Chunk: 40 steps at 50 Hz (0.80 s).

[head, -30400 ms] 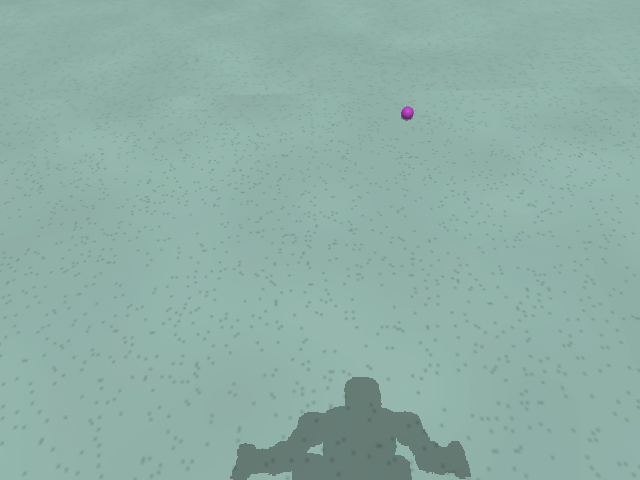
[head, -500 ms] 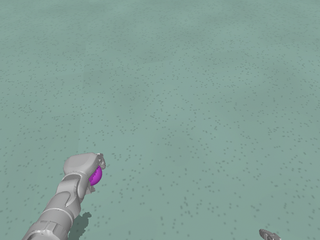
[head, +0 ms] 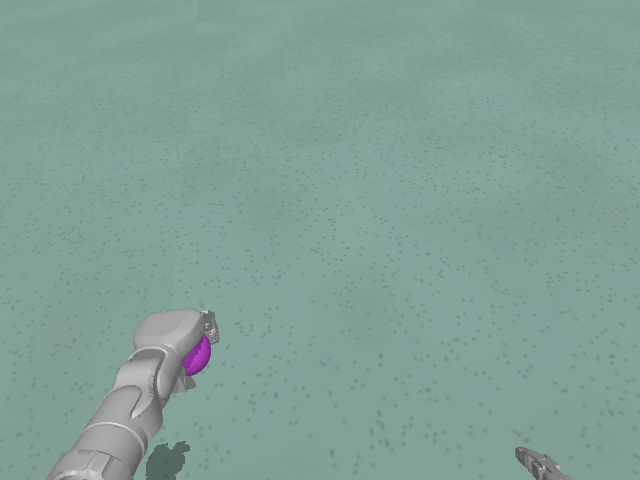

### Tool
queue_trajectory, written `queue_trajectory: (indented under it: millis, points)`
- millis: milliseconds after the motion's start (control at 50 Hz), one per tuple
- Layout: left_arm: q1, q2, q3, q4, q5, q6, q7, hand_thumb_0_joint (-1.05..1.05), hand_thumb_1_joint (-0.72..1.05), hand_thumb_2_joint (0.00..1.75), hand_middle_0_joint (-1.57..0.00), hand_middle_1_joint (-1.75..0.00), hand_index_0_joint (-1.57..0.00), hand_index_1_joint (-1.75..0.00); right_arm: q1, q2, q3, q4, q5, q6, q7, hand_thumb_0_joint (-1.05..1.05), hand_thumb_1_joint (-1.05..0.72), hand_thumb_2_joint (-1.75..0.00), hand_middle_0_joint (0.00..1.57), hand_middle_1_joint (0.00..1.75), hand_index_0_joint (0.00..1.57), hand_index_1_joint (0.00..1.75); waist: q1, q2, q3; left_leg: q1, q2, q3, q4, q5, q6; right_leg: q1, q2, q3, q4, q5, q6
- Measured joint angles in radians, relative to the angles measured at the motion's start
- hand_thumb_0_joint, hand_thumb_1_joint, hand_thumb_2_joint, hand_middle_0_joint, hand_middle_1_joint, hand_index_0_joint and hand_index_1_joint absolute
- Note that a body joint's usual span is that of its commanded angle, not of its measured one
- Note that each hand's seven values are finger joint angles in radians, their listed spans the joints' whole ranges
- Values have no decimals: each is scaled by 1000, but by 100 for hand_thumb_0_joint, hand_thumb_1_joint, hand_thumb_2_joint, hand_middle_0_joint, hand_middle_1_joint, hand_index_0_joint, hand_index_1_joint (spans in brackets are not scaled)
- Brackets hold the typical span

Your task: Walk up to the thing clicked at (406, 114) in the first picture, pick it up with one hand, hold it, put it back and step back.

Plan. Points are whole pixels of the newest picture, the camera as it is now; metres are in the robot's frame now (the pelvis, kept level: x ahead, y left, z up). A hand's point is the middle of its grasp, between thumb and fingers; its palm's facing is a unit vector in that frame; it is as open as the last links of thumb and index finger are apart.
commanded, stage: hold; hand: left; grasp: from above
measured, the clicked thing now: (187, 352) +0.32 +0.22 -0.06
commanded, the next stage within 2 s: crouch in 1.22 s
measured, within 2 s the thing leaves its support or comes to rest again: neither
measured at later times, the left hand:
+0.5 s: hand (181, 372) +0.28 +0.21 -0.03, palm faces -0.43 -0.07 -0.90, open 8.7 cm
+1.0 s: hand (177, 370) +0.28 +0.22 -0.03, palm faces -0.45 -0.07 -0.89, open 8.7 cm
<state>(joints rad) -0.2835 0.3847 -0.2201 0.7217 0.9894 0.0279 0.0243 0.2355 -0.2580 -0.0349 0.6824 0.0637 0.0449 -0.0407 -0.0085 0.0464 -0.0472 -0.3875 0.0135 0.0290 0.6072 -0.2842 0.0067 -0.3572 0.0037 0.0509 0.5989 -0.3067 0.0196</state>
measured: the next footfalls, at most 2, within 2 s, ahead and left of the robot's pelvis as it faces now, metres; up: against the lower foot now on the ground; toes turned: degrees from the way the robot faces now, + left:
none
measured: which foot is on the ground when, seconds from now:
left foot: down 0.00-1.00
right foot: down 0.00-1.00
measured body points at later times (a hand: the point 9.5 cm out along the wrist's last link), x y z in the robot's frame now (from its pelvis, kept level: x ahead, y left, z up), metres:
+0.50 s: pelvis -0.01 -0.01 +0.01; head +0.00 -0.03 +0.46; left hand +0.30 +0.22 +0.02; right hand +0.14 -0.26 -0.11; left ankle +0.02 +0.11 -0.73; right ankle +0.00 -0.13 -0.73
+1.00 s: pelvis +0.00 +0.00 +0.01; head +0.01 -0.02 +0.46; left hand +0.30 +0.22 +0.02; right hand +0.15 -0.25 -0.10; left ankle +0.02 +0.11 -0.73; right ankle +0.00 -0.13 -0.73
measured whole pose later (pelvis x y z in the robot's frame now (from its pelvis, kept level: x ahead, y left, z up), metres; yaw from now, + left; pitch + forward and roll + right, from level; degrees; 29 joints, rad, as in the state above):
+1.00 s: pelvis +0.00 +0.00 +0.01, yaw +0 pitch +1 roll +0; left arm -0.23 0.40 -0.22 0.61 0.98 0.01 -0.03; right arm 0.18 -0.25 -0.02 0.67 0.08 0.06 -0.06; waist 0.01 0.05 0.00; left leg -0.27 0.01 0.03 0.48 -0.22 0.00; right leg -0.25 0.00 0.05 0.49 -0.25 0.02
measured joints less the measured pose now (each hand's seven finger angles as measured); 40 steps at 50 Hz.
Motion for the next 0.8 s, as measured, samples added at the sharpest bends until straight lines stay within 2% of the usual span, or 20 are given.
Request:
queue_trajectory:
  millis: [220,460,800]
  points:
    - [25,1,-1,-38,-10,-9,-27,1,16,62,-68,-74,-67,-68,-18,-5,7,-11,4,6,-7,1,-90,-90,20,29,20,30,5,5,22,43,1,0,-47,32,-4,36,1,0,-34,26,-4]
    - [41,2,-3,-79,-13,-5,-30,1,17,61,-67,-75,-67,-69,-39,-5,10,-8,9,8,-14,1,-90,-90,20,29,20,30,13,8,35,73,1,1,-81,52,-6,63,1,1,-61,42,-6]
    - [54,10,-4,-122,-21,-4,-72,1,16,62,-68,-75,-67,-69,-51,2,21,-25,18,16,-22,1,-91,-90,20,29,20,30,18,7,43,114,-2,5,-121,65,-4,102,-2,5,-98,55,-5]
